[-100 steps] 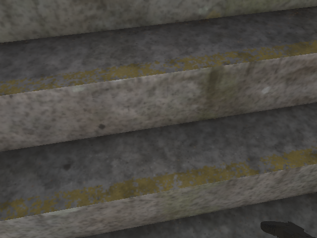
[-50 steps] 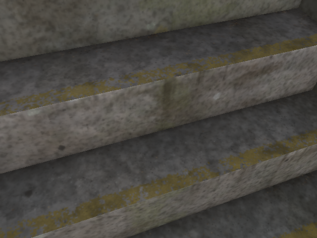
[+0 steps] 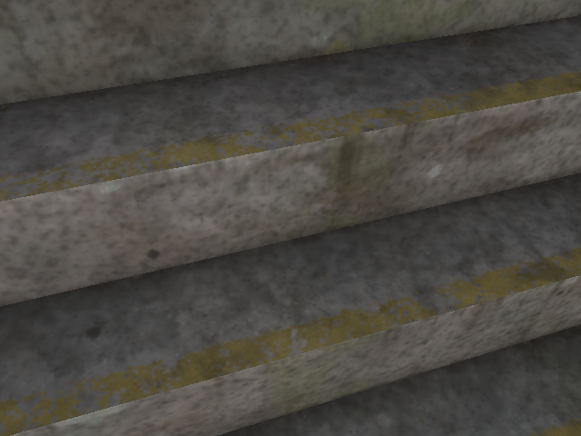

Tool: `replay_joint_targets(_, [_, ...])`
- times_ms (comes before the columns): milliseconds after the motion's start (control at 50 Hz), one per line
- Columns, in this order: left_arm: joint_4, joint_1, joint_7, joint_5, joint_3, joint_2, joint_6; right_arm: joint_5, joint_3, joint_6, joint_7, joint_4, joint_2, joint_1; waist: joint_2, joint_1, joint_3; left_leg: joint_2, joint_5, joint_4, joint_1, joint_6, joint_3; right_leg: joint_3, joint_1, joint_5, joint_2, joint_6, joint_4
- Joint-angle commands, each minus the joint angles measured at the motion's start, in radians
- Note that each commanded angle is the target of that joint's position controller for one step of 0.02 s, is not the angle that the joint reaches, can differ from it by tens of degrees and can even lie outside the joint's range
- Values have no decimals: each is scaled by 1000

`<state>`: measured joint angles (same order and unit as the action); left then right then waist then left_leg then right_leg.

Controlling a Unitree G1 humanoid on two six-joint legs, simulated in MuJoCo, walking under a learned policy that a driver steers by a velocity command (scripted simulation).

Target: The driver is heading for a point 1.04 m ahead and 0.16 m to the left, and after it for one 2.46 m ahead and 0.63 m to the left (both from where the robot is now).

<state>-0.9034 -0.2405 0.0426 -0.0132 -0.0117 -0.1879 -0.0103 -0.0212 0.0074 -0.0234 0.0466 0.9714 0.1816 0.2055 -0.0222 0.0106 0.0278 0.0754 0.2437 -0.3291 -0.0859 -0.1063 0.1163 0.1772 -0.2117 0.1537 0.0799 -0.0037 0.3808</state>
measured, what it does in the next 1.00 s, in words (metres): stands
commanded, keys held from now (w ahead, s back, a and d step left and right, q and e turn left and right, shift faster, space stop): no key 1.00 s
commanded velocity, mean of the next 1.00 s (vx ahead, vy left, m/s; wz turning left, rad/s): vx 0.02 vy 0.00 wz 0.00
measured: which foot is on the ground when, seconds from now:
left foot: down 0.00-1.00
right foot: down 0.00-1.00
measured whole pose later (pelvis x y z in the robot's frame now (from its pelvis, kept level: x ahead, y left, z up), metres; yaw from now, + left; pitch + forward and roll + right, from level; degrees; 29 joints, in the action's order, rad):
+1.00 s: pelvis +0.00 +0.00 -0.01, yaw -1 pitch -1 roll +0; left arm -0.94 -0.31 0.06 -0.02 0.00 -0.17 0.02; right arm -0.02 -0.03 0.02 0.07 0.99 0.17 0.28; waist -0.01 0.02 0.04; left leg 0.05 0.30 -0.43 -0.14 -0.11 0.16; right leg 0.17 -0.27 0.19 0.09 0.00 0.47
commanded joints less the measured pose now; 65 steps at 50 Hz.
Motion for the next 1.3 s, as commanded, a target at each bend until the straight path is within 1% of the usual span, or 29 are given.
replay_joint_targets(20, [38, -24, 6, -2, 17, -76, -4, 0, -27, 1, 6, -29, 108, 13, 23, 2, -17, -215, -251, 39, 44, 43, -122, 46, -76, -78, -103, 28, -13])
replay_joint_targets(180, [25, -75, 15, -10, 19, -81, 14, -1, -38, 24, 15, -18, 116, 32, 29, 11, 4, -226, -158, 40, -23, 13, -129, 28, -97, -19, -86, 33, 36])
replay_joint_targets(280, [22, -101, 17, -14, 18, -79, 20, -2, -43, 33, 18, -21, 118, 38, 26, 17, 17, -231, -95, 41, -65, -6, -131, 22, -102, 1, -77, 36, 63])
replay_joint_targets(420, [22, -117, 19, -14, 20, -77, 21, -1, -50, 43, 18, -22, 116, 66, 1, 9, 20, -209, -63, 11, -55, -4, -117, 42, -125, -24, -79, 44, 49])
replay_joint_targets(460, [22, -118, 20, -13, 20, -75, 21, -1, -52, 44, 19, -21, 115, 75, -2, 7, 16, -204, -74, 3, -43, -2, -113, 48, -130, -28, -80, 47, 43])
replay_joint_targets(620, [16, -132, 21, -13, 23, -67, 24, 0, -53, 40, 20, -20, 104, 86, 20, 14, 12, -212, -126, 1, -39, -2, -112, 40, -122, -17, -76, 50, 49])
replay_joint_targets(1040, [-9, -128, 23, -8, 26, -55, 26, 3, -52, 37, 22, -7, 87, 128, 19, 8, 18, -214, -201, -7, -6, 8, -96, 36, -116, -39, -81, 51, 42])
replay_joint_targets(1060, [-19, -137, 22, -6, 19, -36, 27, 0, -43, 35, 21, -2, 63, 133, 23, 5, 0, -219, -117, 33, -7, 11, -105, 41, -92, -5, -83, 48, 11])
replay_joint_targets(1080, [-29, -135, 20, -5, 12, -22, 28, -3, -32, 30, 19, 0, 42, 128, 23, 2, 20, -217, 5, 87, -26, 17, -119, 45, -78, 16, -86, 45, -27])
replay_joint_targets(1100, [-36, -125, 17, -4, 8, -17, 29, -5, -23, 27, 17, 0, 34, 117, 20, -4, 46, -217, 106, 132, -37, 22, -135, 49, -74, 17, -87, 43, -58])
replay_joint_targets(1120, [-39, -117, 15, -4, 8, -19, 28, -5, -21, 21, 16, 3, 41, 115, 22, -7, 66, -215, 149, 161, -35, 27, -148, 45, -75, 9, -86, 42, -74])
replay_joint_targets(1160, [-43, -114, 12, 0, 9, -27, 20, -3, -22, 7, 14, 10, 63, 121, 26, -9, 67, -217, 118, 178, 6, 31, -158, 34, -78, -26, -88, 47, -87])
replay_joint_targets(1180, [-38, -93, 15, 5, 6, -24, 15, 3, -21, 2, 14, 14, 68, 122, 12, -15, 58, -203, 40, 162, 40, 35, -140, 35, -84, -56, -95, 57, -94])
replay_joint_targets(1220, [-37, -84, 15, 12, 7, -33, 3, 6, -20, -8, 10, 22, 63, 147, 21, -26, 25, -199, -118, 137, 112, 44, -128, 37, -94, -87, -100, 64, -95])
replay_joint_targets(1240, [-36, -79, 17, 14, 5, -29, -1, 5, -17, -13, 10, 23, 58, 148, 26, -26, 12, -205, -186, 128, 134, 46, -126, 37, -96, -98, -104, 65, -94])
replay_joint_targets(1300, [-34, -69, 19, 16, 4, -27, -11, 10, -13, -24, 12, 31, 48, 154, 44, -25, -3, -212, -291, 117, 157, 50, -122, 23, -88, -110, -105, 68, -77])
Velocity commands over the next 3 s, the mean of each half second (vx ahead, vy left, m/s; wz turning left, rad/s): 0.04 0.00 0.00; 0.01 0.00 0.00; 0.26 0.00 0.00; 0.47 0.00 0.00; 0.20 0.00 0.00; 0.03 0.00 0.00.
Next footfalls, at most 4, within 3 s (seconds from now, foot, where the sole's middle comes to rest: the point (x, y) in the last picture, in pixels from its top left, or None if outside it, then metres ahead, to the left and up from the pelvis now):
none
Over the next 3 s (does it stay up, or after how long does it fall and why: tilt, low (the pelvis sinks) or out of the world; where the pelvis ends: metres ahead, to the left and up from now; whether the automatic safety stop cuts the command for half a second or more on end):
stays up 0.00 -0.02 0.00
